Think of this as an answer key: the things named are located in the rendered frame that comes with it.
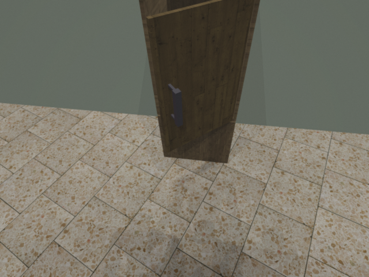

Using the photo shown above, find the cupboard door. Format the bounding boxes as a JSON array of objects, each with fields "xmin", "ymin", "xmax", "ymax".
[{"xmin": 146, "ymin": 0, "xmax": 254, "ymax": 153}]

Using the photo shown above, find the handle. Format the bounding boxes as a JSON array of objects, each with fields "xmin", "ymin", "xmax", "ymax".
[{"xmin": 168, "ymin": 84, "xmax": 183, "ymax": 127}]

